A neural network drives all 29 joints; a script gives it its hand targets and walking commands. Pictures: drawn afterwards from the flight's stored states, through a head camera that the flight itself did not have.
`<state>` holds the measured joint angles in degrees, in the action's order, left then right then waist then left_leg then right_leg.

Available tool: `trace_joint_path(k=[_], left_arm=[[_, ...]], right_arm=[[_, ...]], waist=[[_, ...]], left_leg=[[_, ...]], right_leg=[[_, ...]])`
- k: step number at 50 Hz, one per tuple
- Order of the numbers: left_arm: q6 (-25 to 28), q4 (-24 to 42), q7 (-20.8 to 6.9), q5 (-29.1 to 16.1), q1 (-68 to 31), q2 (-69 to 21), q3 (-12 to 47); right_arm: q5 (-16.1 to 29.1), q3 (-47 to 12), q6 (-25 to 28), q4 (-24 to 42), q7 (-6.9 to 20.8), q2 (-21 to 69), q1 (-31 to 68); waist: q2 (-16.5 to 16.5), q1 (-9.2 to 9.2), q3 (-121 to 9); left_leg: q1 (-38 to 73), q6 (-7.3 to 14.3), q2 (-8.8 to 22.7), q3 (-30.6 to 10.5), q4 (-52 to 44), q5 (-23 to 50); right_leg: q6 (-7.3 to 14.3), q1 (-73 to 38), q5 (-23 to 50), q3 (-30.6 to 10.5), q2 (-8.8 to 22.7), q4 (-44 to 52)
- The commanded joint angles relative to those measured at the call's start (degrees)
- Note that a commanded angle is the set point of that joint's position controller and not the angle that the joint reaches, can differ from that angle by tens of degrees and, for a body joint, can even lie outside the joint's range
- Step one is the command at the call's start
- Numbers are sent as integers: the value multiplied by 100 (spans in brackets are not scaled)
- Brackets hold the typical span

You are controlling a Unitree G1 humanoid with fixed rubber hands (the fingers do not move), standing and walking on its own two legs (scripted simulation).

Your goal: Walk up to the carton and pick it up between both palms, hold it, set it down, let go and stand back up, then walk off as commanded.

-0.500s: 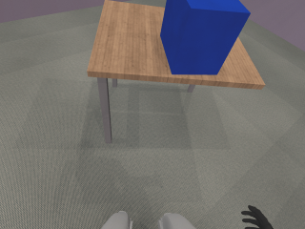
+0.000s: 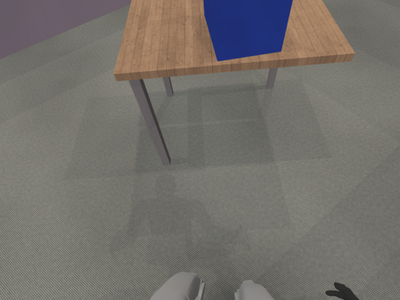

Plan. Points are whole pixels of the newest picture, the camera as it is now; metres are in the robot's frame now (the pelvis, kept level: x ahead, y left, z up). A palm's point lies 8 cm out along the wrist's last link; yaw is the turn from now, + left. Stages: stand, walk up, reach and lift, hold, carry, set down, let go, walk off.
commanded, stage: walk off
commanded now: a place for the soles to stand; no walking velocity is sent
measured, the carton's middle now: out of the picture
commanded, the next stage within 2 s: none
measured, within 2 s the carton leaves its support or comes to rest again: neither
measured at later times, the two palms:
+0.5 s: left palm out of the picture -0.05 +0.40 -0.16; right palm out of the picture +0.05 -0.20 -0.06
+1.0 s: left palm out of the picture -0.02 +0.34 -0.13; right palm out of the picture +0.11 -0.26 -0.10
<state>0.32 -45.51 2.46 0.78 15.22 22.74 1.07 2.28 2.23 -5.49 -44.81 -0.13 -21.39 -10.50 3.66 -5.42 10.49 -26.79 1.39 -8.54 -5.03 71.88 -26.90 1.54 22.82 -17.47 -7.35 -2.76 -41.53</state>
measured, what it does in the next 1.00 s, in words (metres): steps on the spot: left foot, then right foot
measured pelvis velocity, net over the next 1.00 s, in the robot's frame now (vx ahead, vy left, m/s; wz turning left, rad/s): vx -0.03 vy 0.03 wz -0.02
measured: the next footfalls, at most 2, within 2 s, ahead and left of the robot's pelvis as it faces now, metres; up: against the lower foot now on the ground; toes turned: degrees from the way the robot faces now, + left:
left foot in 0.28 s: +0.02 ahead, +0.18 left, +0.00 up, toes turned -4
right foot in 0.94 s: +0.03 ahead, -0.11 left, +0.00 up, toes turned +8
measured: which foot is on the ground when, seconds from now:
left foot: up 0.00-0.26, down 0.28-0.96, up 0.98-1.00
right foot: down 0.00-0.28, up 0.30-0.92, down 0.94-1.00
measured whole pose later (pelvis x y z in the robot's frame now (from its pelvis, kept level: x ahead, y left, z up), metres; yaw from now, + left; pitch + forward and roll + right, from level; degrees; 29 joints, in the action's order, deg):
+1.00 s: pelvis -0.03 +0.03 -0.01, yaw -1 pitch -2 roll +0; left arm 1.0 -54.4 1.2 0.8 14.7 22.6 1.1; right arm 2.3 2.3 -1.0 -46.8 -0.2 -20.9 -7.3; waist -0.9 -5.4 8.3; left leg -20.4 0.4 0.2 -3.8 48.2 -27.6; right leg -1.5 19.5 -20.3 -9.2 -2.6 -42.0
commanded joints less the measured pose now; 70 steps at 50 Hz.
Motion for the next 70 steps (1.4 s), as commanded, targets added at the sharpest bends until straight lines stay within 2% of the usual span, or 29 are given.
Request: trace_joint_path(k=[1, 8, 11, 12, 13, 14, 15, 17, 21, 29, 32, 34, 38, 42, 44, 45, 46, 47, 48, 49, 50, 53, 57, 60, 62, 63, 64, 66, 70], left_arm=[[104, 84, 151, -66, 344, 1457, -784], [118, 260, 108, 10, -255, 1739, -861], [28, 300, 27, -47, -628, 1577, -757], [-18, 226, 24, -107, -533, 1433, -711], [-97, 111, 7, -132, -156, 1040, -601], [-137, 48, 41, -140, 59, 785, -540], [-152, 41, 87, -71, 178, 1221, -695], [-143, -227, 49, -163, 313, 1384, -763], [-171, -514, -63, -125, 693, 1331, -790], [-107, -696, -37, -121, 669, 1242, -683], [-91, -777, -9, -131, 518, 1180, -639], [-88, -749, 0, -116, 439, 1203, -664], [-59, -687, -31, -78, 589, 1169, -706], [49, -679, -67, -48, 611, 1093, -656], [125, -712, -8, -54, 893, 955, -660], [188, -766, 0, -40, 958, 983, -692], [215, -738, 5, -29, 918, 1060, -707], [264, -660, 2, -10, 748, 1426, -713], [281, -442, -12, -44, 456, 1656, -646], [262, -384, -26, -44, 143, 1856, -652], [281, -384, -29, -59, -107, 1771, -597], [328, -427, 7, -81, 119, 1475, -577], [273, -300, 31, -52, 270, 1410, -539], [215, -284, 14, -102, -74, 1361, -505], [172, -231, 16, -185, -426, 1282, -472], [171, -196, 17, -220, -395, 1121, -460], [164, -256, 32, -212, -212, 908, -455], [157, -474, 78, -188, 61, 1176, -551], [207, -593, 54, -243, 170, 1156, -551]], right_arm=[[-397, 589, 167, 473, -40, -1313, -57], [-343, 680, 228, 433, 76, -1332, -367], [-330, 691, 373, 146, 88, -1212, -866], [-335, 708, 405, 23, 73, -1233, -975], [-386, 694, 453, 14, 39, -1328, -729], [-394, 702, 474, 171, 28, -1751, -331], [-352, 774, 507, 371, 2, -2115, -94], [-352, 659, 533, 368, -81, -1708, 321], [-246, 605, 651, 225, -74, -1288, 121], [-188, 600, 769, 62, -154, -1177, -349], [-215, 576, 765, -8, -183, -1172, -281], [-227, 545, 779, -9, -174, -1177, -263], [-267, 556, 767, 101, -162, -1284, 62], [-314, 574, 716, 116, -111, -1345, 214], [-274, 571, 610, 201, -71, -1338, 527], [-277, 554, 577, 183, -52, -1309, 574], [-244, 525, 543, 158, -73, -1236, 472], [-178, 509, 523, 268, -77, -1086, 488], [-193, 469, 458, 195, -71, -993, 491], [-190, 482, 429, 110, -112, -1139, 378], [-199, 469, 433, -13, -121, -1193, 321], [-246, 500, 492, -28, -63, -1231, 371], [-212, 465, 556, 69, -63, -1106, 402], [-234, 484, 582, -74, -80, -1070, 210], [-231, 530, 630, -192, -66, -1140, -37], [-291, 612, 645, -212, -47, -1400, -117], [-264, 618, 677, -99, -39, -1572, 132], [-288, 557, 651, -37, -22, -1597, 293], [-303, 442, 659, 81, -33, -1223, 495]], waist=[[-1217, 223, -1114], [-1527, 434, -716], [-1476, 823, -694], [-1098, 884, -695], [-159, 757, -700], [930, 607, -470], [656, 581, -484], [339, 472, -188], [672, 454, -902], [782, 672, -1488], [687, 724, -1367], [621, 761, -1231], [487, 662, -1094], [831, 643, -1210], [898, 373, -1181], [805, 323, -1309], [138, 311, -1264], [-910, 379, -1287], [-1102, 453, -1138], [-1180, 460, -1106], [-1250, 564, -883], [-1243, 447, -969], [-1671, 343, -1440], [-1564, 536, -1420], [-1349, 751, -1350], [-680, 757, -1503], [-115, 636, -1596], [202, 571, -1280], [750, 623, -1049]], left_leg=[[-885, -288, 355, -734, -492, -210], [168, -114, 879, -528, -1319, -380], [1745, 86, 938, -160, -3179, 595], [2093, 40, 953, -276, -3565, 557], [1767, 92, 1396, -1209, -4478, -372], [1134, 82, 2425, -2679, -5288, -299], [279, 345, 2976, -3418, -5672, -469], [207, 128, 2502, -2748, -5668, -1294], [1677, -97, 1947, -1853, -5374, -904], [3028, -21, 2020, -1550, -5037, 1506], [2808, 277, 1996, -1407, -4867, 2223], [2507, 352, 2047, -1494, -4975, 2005], [1709, 961, 2189, -1507, -4837, 1338], [1492, 1007, 2175, -1122, -4448, 1508], [883, 906, 2027, -684, -3912, 2092], [802, 757, 1832, -462, -3536, 2137], [631, 662, 1594, -262, -2992, 1841], [389, 371, 1015, 175, -1995, 961], [108, 41, 492, 305, -1391, -650], [172, -8, 529, -158, -922, -1013], [99, -38, 639, -321, -909, -857], [-40, -118, 820, -133, -1458, -468], [143, -138, 776, -30, -2608, -349], [915, -81, 815, 49, -3412, 238], [2165, 69, 998, -18, -4172, 1725], [2544, 276, 1604, -908, -4275, 2560], [2024, 864, 2448, -1781, -4570, 2777], [1425, 1424, 2909, -2001, -4532, 3791], [1718, 1077, 2387, -1306, -4230, 4510]], right_leg=[[1167, -1854, 478, -2346, 1559, 1499], [1155, -188, -1042, -2168, 1600, 1722], [639, 921, -894, -1436, 1129, 1118], [433, 1225, -619, -1296, 908, 553], [225, 1456, -1307, -798, 261, -706], [18, 1762, -1687, -426, -621, -1963], [-106, 1261, -1609, -1057, -648, -2616], [-117, 1323, -991, -1078, -448, -2882], [-276, 1310, -612, -780, -295, -2581], [-366, 1200, -566, -598, 34, -1616], [-371, 1123, -721, -527, 62, -1566], [-355, 1074, -708, -495, 133, -1490], [-300, 669, -885, -309, 183, -1490], [-231, 119, -736, 189, 374, -434], [-134, -716, -107, 468, 280, 390], [-86, -1029, 239, 515, 218, 714], [-38, -1233, 750, 206, 304, 1080], [191, -1054, 1514, -1209, 976, 1478], [601, -644, 1256, -2577, 1780, 1987], [1068, -377, 944, -3210, 2106, 2121], [1052, -337, 693, -3027, 1917, 2093], [947, -1124, 2372, -2174, 1511, 1399], [835, -1825, 3663, -1889, 1335, 894], [699, -1260, 3117, -1717, 1303, 817], [435, -160, 2359, -1296, 1111, 728], [159, 320, 1434, -937, 654, 278], [-31, 120, 184, -333, 17, -526], [-53, 8, -2012, 93, -27, -1260], [-169, 187, -1865, 89, 128, -1154]])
